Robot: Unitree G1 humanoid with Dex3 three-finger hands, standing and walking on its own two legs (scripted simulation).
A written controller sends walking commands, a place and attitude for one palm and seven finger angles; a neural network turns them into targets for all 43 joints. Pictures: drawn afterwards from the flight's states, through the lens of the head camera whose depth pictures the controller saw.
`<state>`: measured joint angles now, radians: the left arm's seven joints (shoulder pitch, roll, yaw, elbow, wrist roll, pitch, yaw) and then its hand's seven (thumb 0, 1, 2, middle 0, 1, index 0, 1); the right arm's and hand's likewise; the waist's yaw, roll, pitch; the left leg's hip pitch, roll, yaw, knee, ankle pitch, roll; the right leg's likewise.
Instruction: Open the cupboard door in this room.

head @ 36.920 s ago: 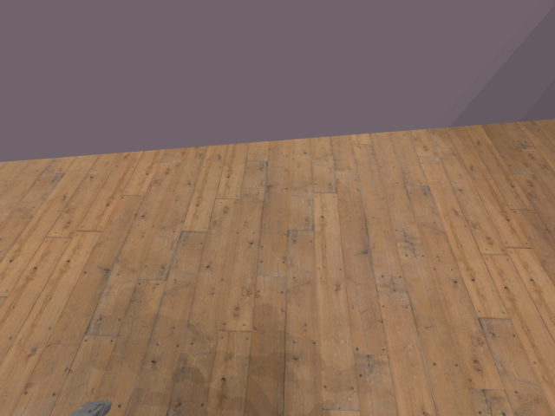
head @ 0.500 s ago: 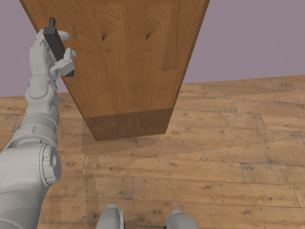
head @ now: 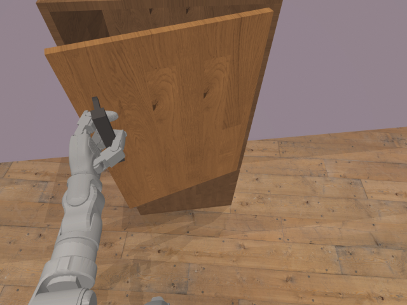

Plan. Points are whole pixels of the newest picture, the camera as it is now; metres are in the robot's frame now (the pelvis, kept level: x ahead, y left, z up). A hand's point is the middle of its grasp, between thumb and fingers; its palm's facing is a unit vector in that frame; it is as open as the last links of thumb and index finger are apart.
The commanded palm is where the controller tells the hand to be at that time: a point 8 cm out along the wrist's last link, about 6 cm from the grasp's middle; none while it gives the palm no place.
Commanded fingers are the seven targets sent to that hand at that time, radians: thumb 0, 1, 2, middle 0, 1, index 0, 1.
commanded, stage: pull the door open along its arc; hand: left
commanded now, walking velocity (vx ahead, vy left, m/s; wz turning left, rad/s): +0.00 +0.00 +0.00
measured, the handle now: (107, 131) +0.45 +0.20 +0.08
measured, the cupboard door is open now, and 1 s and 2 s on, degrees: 16 39 42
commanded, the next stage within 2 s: open thumb and fingers to let go in 0.40 s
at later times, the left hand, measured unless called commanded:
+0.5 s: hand (171, 200) +0.29 +0.06 +0.09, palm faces +0.44 -0.90 -0.01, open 6.5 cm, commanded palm +0.25 +0.10 +0.08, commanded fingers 0.00 0.83 0.87 -0.40 -1.34 -0.40 -1.34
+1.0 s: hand (171, 195) +0.30 +0.06 +0.08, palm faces +0.48 -0.88 -0.01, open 12.3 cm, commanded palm +0.25 +0.09 +0.08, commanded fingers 0.00 -0.50 0.30 -0.27 -1.00 -0.27 -1.00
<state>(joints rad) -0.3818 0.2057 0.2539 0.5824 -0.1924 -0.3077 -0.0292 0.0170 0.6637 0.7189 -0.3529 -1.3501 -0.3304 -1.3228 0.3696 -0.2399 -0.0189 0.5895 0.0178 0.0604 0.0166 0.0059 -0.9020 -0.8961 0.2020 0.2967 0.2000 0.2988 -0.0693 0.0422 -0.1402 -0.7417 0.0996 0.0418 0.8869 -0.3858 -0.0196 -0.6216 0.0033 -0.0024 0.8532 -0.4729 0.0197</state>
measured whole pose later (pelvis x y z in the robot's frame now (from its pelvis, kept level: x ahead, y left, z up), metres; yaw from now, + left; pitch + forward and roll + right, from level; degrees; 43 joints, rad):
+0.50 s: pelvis +0.01 -0.04 +0.01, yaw +4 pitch +5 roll +0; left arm 0.13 -0.10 -0.21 0.05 0.07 -0.09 0.57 0.01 0.59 0.71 -0.36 -1.31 -0.37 -1.34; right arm 0.15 -0.17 0.02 0.55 -0.07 0.09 0.00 0.01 -0.90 -0.90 0.20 0.30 0.20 0.30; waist -0.01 0.03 -0.12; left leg -0.52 0.08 -0.02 0.79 -0.36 -0.06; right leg -0.39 0.00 -0.07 0.81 -0.50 -0.03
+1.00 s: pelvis -0.01 -0.05 +0.00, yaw +5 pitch +6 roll +1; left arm 0.01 -0.12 -0.15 0.17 0.06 -0.16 0.58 0.01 -0.22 0.42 -0.32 -1.22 -0.31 -1.23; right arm 0.22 -0.19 -0.02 0.62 -0.07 0.05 -0.01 0.01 -0.90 -0.90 0.20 0.30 0.20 0.30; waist -0.01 0.04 -0.11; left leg -0.59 0.07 -0.03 0.82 -0.34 -0.06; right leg -0.48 -0.02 -0.08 0.88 -0.51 -0.04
